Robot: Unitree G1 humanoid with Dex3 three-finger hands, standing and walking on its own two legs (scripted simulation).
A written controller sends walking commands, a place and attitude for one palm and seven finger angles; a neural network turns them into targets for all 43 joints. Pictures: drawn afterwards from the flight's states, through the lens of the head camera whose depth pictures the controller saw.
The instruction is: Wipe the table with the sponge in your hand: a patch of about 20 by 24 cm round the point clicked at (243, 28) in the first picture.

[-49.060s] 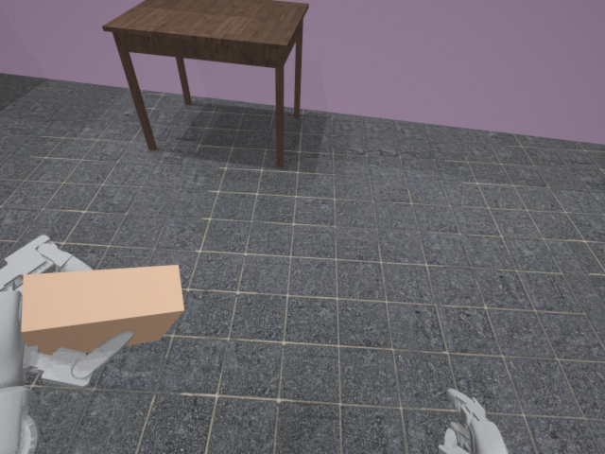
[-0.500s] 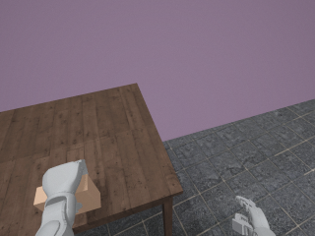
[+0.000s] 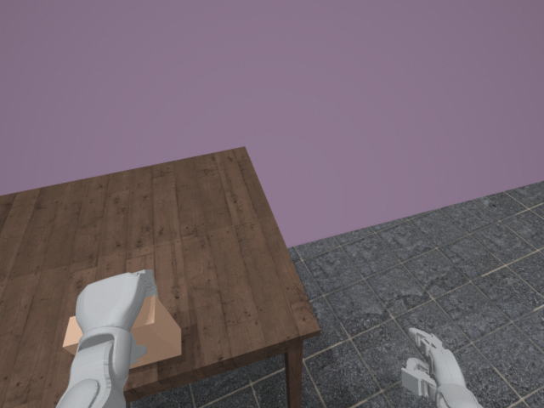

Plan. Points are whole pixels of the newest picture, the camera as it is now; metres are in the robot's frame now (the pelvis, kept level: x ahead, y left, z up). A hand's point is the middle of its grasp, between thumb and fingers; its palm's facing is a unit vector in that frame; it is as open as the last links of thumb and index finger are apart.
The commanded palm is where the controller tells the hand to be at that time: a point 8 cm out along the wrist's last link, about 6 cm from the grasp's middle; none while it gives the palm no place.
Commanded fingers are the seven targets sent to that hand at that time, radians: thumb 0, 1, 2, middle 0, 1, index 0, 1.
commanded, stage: lift the sponge slowly off the table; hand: left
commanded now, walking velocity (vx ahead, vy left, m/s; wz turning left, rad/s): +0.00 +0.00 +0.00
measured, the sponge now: (134, 342) +0.21 +0.27 -0.04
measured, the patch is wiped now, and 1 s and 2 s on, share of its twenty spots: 1.00 1.00 1.00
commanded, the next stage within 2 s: bring the sponge back beside the body in 1.30 s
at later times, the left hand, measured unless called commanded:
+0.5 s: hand (135, 308) +0.23 +0.24 +0.05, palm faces -0.03 -0.14 -0.99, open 9.0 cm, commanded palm +0.20 +0.25 +0.12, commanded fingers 0.00 0.10 1.30 -1.20 -1.60 -1.20 -1.60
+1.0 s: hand (128, 290) +0.24 +0.24 +0.09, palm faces +0.04 -0.12 -0.99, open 9.0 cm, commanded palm +0.20 +0.25 +0.16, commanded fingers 0.00 0.10 1.30 -1.20 -1.60 -1.20 -1.60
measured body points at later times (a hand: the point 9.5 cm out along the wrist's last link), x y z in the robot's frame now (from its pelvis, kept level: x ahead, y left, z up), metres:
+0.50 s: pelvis +0.00 -0.01 +0.01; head -0.03 -0.05 +0.45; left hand +0.23 +0.25 +0.10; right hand +0.24 -0.22 -0.07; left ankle +0.02 +0.12 -0.73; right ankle -0.02 -0.10 -0.73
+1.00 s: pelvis +0.01 -0.01 +0.01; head -0.03 -0.06 +0.45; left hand +0.23 +0.24 +0.14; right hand +0.26 -0.22 -0.07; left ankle +0.02 +0.12 -0.73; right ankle -0.02 -0.10 -0.73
